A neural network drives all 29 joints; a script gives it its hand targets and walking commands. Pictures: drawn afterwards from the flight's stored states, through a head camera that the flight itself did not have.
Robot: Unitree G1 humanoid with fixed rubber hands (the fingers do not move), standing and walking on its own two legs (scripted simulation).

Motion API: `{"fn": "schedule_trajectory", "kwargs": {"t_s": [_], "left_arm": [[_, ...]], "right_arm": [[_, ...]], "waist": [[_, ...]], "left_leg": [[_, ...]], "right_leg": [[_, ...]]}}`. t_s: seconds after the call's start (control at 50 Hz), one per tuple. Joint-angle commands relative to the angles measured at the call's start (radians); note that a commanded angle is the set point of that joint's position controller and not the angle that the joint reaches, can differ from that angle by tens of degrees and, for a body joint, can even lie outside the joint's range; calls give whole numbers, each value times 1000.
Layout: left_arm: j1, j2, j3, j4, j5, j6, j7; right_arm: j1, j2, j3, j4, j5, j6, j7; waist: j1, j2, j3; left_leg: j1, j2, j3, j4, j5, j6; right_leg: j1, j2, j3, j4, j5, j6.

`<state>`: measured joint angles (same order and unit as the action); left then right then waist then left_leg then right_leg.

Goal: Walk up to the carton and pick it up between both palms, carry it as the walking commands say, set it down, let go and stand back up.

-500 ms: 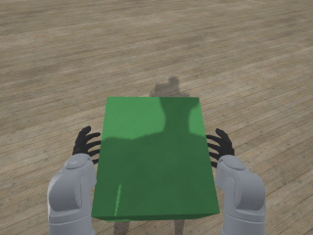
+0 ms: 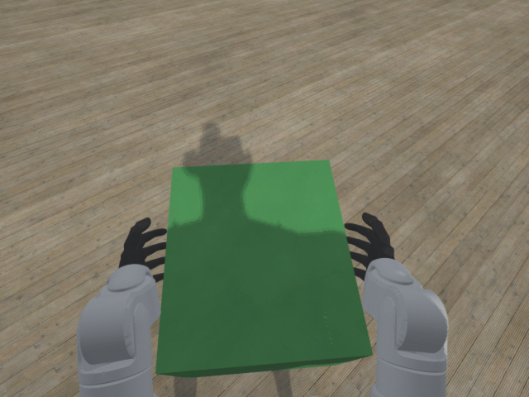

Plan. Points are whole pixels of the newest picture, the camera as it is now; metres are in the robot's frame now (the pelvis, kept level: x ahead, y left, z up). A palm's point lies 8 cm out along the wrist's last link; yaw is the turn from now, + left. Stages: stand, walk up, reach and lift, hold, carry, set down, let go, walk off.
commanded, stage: carry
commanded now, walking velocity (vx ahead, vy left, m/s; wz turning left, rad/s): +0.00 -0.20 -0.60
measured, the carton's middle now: (257, 270) +0.32 +0.01 +0.02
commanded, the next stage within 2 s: none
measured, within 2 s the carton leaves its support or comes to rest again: neither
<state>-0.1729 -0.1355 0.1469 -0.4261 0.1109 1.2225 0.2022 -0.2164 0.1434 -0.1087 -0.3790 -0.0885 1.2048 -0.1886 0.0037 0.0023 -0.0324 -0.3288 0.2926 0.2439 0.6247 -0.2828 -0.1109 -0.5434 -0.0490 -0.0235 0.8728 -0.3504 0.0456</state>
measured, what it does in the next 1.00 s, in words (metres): steps to the right, turning right: right foot, then left foot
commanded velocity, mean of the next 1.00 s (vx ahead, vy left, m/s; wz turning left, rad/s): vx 0.00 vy -0.20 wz -0.60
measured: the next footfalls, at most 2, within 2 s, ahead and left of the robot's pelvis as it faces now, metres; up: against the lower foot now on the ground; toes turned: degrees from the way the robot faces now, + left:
right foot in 0.06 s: +0.11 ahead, -0.18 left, +0.00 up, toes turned -5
left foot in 0.42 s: +0.01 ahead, -0.04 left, +0.00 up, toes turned -1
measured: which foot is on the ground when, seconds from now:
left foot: down 0.00-0.06, up 0.08-0.40, down 0.42-0.72, up 0.74-1.00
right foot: up 0.00-0.04, down 0.06-0.42, up 0.44-0.70, down 0.72-1.00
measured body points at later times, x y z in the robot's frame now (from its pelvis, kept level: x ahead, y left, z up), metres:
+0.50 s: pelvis -0.06 -0.16 +0.01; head -0.02 -0.14 +0.45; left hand +0.25 -0.05 +0.07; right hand +0.19 -0.37 +0.09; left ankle -0.03 -0.04 -0.73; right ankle -0.01 -0.21 -0.69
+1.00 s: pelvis -0.16 -0.32 +0.00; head -0.11 -0.34 +0.44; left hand +0.17 -0.32 +0.04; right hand +0.01 -0.60 +0.05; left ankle -0.14 -0.21 -0.71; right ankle -0.07 -0.41 -0.72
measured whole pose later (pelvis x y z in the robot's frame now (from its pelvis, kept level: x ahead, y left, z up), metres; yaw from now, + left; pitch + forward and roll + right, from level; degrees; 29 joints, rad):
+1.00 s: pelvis -0.16 -0.32 +0.00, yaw -29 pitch +5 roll +0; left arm -0.16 -0.14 0.14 -0.39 0.11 1.20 0.17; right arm -0.15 0.13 -0.11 -0.40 -0.07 1.20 -0.19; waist -0.02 -0.02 0.02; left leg -0.42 0.07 0.15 0.83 -0.56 -0.10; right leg -0.53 0.13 -0.02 0.48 -0.04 -0.11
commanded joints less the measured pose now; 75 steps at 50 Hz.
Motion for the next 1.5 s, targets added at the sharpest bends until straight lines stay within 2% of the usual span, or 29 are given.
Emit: {"fn": "schedule_trajectory", "kwargs": {"t_s": [0.0, 0.02, 0.06, 0.08, 0.16, 0.28, 0.34, 0.36, 0.4, 0.42, 0.44, 0.46, 0.52, 0.62, 0.68, 0.74, 0.8, 0.9, 0.98, 1.02, 1.04, 1.06, 1.12, 1.22, 1.26, 1.28, 1.3, 1.36, 1.48], "left_arm": [[-486, -917, -739, -113, -447, 6, -276], [-478, -913, -719, -99, -447, 8, -277], [-461, -912, -701, -92, -448, -3, -282], [-433, -937, -699, -95, -453, -14, -287], [-436, -1029, -667, -104, -432, -38, -305], [-430, -1041, -713, -148, -445, -68, -300], [-452, -1016, -742, -183, -455, -68, -300], [-468, -1035, -744, -195, -454, -71, -302], [-503, -1007, -787, -236, -460, -59, -289], [-504, -1028, -809, -258, -477, -59, -288], [-493, -1019, -820, -267, -471, -56, -288], [-576, -985, -832, -333, -485, -67, -287], [-475, -998, -798, -216, -457, -38, -287], [-474, -985, -790, -151, -466, 7, -275], [-459, -952, -770, -150, -462, 6, -277], [-399, -909, -690, -109, -438, -6, -285], [-437, -978, -695, -96, -427, -15, -292], [-422, -1053, -687, -105, -403, -62, -303], [-466, -1026, -758, -226, -444, -80, -293], [-464, -1026, -807, -211, -447, -70, -277], [-440, -1023, -803, -228, -449, -70, -283], [-534, -990, -825, -294, -464, -79, -282], [-486, -1001, -799, -220, -433, -56, -284], [-409, -957, -782, -142, -455, -13, -270], [-415, -945, -756, -133, -451, -8, -269], [-351, -926, -720, -107, -443, -8, -277], [-336, -914, -693, -56, -436, -5, -277], [-382, -939, -688, -101, -410, -12, -272], [-421, -1036, -708, -178, -426, -68, -293]], "right_arm": [[-292, 897, 602, -102, 336, -9, 243], [-274, 902, 597, -78, 327, -4, 243], [-351, 933, 660, -137, 339, -13, 240], [-412, 942, 688, -192, 372, -25, 249], [-546, 1070, 780, -232, 456, -32, 262], [-427, 1071, 754, -227, 441, -54, 252], [-368, 1051, 733, -204, 428, -57, 259], [-425, 1064, 748, -241, 456, -66, 262], [-299, 1067, 686, -132, 420, -57, 265], [-336, 1056, 673, -174, 418, -68, 266], [-341, 1047, 680, -189, 429, -72, 275], [-305, 1040, 664, -177, 408, -76, 275], [-352, 986, 679, -236, 399, -52, 276], [-350, 922, 620, -219, 372, -25, 250], [-266, 912, 621, -177, 346, -20, 239], [-364, 937, 697, -221, 371, -17, 246], [-466, 1018, 743, -204, 420, -23, 258], [-548, 1065, 788, -286, 485, -59, 275], [-364, 1064, 730, -228, 460, -65, 272], [-308, 1043, 681, -184, 428, -76, 276], [-327, 1028, 681, -197, 425, -83, 278], [-298, 1032, 676, -171, 416, -87, 282], [-357, 1013, 713, -212, 419, -62, 288], [-262, 906, 626, -203, 361, -39, 247], [-278, 894, 631, -188, 356, -29, 244], [-310, 900, 678, -241, 363, -25, 243], [-355, 898, 687, -231, 370, -23, 241], [-403, 977, 719, -167, 425, -16, 262], [-476, 1077, 774, -259, 476, -51, 270]], "waist": [[-22, 324, -357], [-19, 235, -419], [-8, -365, -441], [-9, -374, -425], [-6, -195, -425], [3, -170, -466], [-4, -189, -503], [-16, -200, -536], [-45, -38, -536], [-46, 271, -543], [-36, 410, -483], [-36, 327, -443], [-1, 55, -352], [-20, 388, -323], [-19, 311, -414], [-18, -403, -388], [-12, -186, -372], [-1, -157, -447], [-20, -167, -529], [-48, 95, -544], [-39, 406, -539], [-40, 354, -431], [5, 83, -330], [-32, 322, -380], [-7, 157, -448], [-11, -186, -481], [-11, -338, -507], [-7, -172, -417], [7, -125, -481]], "left_leg": [[235, 114, 1, 48, 550, 63], [125, 99, -6, 132, 405, 46], [-349, -135, -16, 492, -480, -59], [-350, -118, -114, 575, -497, -58], [-294, -146, -159, 624, -226, -15], [-171, -246, -144, 311, -245, 24], [-1, -288, -107, 94, -213, 43], [165, -287, -91, 8, -189, 73], [578, -188, -99, -336, 7, 125], [611, 112, -348, -388, 13, 187], [509, 342, -479, -343, 245, 266], [455, 386, -404, -290, 458, 296], [425, 192, -208, -137, 650, 198], [325, 118, -42, -30, 760, 101], [205, 123, 37, 110, 539, 45], [-286, -113, -63, 514, -493, -46], [-294, -139, -151, 649, -373, -29], [-116, -212, -125, 401, -255, 24], [221, -257, -108, -101, -180, 88], [606, -29, -234, -378, 19, 127], [582, 270, -440, -313, 157, 227], [461, 403, -443, -314, 353, 305], [348, 201, -169, -169, 478, 192], [379, 69, -66, 69, 814, 95], [154, -2, -4, 263, 400, 13], [-138, -81, -1, 400, -287, -32], [-267, -124, -81, 512, -486, -34], [-295, -143, -163, 568, -374, -3], [-258, -223, -172, 422, -216, 36]], "right_leg": [[132, 64, -131, -285, -20, 26], [292, 73, -108, -353, 58, 7], [565, -242, 397, -410, 842, -131], [505, -238, 357, -356, 930, -175], [376, -112, 243, -414, 270, -157], [436, -125, 402, -538, 302, -198], [413, -102, 397, -597, 443, -153], [326, -67, 366, -628, 431, -68], [34, 54, 200, -616, 351, 95], [-22, 154, 67, -270, 101, 72], [-157, 156, 54, 87, -98, 39], [-207, 38, 87, 264, -108, 29], [-211, 28, 42, 243, -35, 4], [-7, 72, -107, -91, -67, 21], [243, 78, -144, -299, 65, 19], [451, -222, 362, -436, 715, -153], [393, -175, 331, -441, 398, -176], [298, -98, 309, -589, -38, -123], [300, -67, 290, -602, 400, -110], [10, 73, 159, -457, 332, 21], [-91, 153, 40, -74, -21, 21], [-201, 103, 32, 161, -114, 27], [-175, -3, 66, 211, -7, -10], [66, 129, -144, -221, -35, 11], [439, 33, -47, -450, 433, -17], [686, -163, 162, -340, 1111, -80], [692, -298, 322, -290, 1348, -181], [497, -275, 284, -391, 754, -202], [538, -215, 271, -445, 505, -191]]}}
